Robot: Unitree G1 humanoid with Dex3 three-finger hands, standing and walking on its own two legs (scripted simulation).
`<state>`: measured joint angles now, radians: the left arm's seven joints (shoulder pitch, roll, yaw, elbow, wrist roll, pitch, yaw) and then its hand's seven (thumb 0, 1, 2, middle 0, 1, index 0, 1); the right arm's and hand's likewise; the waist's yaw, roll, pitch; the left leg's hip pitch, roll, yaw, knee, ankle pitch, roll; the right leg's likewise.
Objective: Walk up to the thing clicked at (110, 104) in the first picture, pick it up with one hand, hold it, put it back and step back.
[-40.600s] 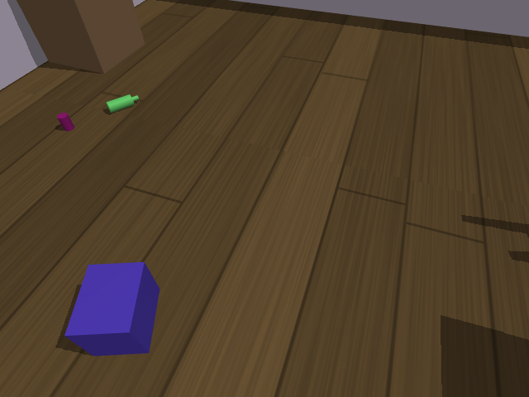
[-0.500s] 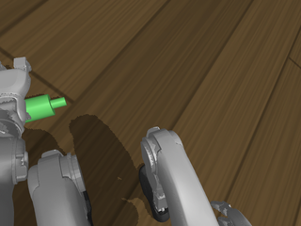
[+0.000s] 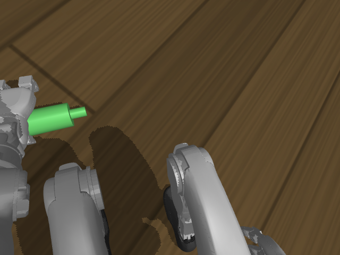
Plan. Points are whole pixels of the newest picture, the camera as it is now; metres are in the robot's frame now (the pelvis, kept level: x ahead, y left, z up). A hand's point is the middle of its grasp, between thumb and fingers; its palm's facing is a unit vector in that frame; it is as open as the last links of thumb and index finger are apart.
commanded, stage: rest palm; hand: left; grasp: from above
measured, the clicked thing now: (50, 118) +0.48 +0.25 -0.29
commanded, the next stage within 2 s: close in 0.90 s
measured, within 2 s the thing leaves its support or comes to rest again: neither
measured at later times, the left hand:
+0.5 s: hand (36, 120) +0.46 +0.27 -0.24, palm faces -0.44 -0.12 -0.89, open 14.2 cm
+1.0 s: hand (37, 123) +0.46 +0.28 -0.26, palm faces -0.43 -0.14 -0.89, open 14.0 cm
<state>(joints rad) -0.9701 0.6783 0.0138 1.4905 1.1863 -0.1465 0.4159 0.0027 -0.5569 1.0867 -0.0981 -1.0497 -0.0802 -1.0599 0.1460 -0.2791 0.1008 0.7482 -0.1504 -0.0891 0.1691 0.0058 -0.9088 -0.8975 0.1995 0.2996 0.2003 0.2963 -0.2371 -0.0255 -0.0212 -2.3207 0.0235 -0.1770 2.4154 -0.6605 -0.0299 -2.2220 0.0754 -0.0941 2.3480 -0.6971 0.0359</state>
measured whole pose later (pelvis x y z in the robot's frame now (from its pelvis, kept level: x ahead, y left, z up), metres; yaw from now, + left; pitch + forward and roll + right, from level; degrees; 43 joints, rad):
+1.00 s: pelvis +0.00 +0.01 -0.02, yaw -5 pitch +28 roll -12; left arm -1.01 0.88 0.14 1.74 1.24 -0.18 0.65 0.00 -0.51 1.04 -0.10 -1.00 -0.08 -1.01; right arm 0.12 -0.32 0.22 0.74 -0.26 -0.25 0.28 0.00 -0.90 -0.90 0.20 0.30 0.20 0.30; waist -0.35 -0.11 0.13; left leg -2.34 0.03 -0.26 2.54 -0.70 -0.03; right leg -2.23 0.11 -0.16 2.40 -0.70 0.06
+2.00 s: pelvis +0.00 +0.01 -0.02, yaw -6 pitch +26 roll -14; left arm -1.02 0.93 0.11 1.76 1.22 -0.18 0.68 0.00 0.03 0.64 -0.51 -0.74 -0.53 -0.73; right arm 0.10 -0.34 0.28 0.71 -0.27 -0.30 0.31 0.01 -0.90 -0.90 0.20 0.30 0.20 0.30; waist -0.37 -0.14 0.18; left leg -2.32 0.04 -0.29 2.54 -0.70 -0.02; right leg -2.19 0.12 -0.18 2.38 -0.68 0.07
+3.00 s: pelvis +0.00 +0.01 -0.02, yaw -6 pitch +26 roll -14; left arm -0.99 0.93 0.13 1.70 1.19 -0.16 0.64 0.02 0.05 0.41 -0.71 -0.48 -0.74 -0.46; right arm 0.11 -0.33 0.28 0.70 -0.26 -0.27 0.28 0.01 -0.92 -0.90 0.20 0.30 0.20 0.30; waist -0.37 -0.13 0.17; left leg -2.32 0.04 -0.29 2.53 -0.70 -0.02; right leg -2.20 0.12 -0.18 2.37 -0.67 0.07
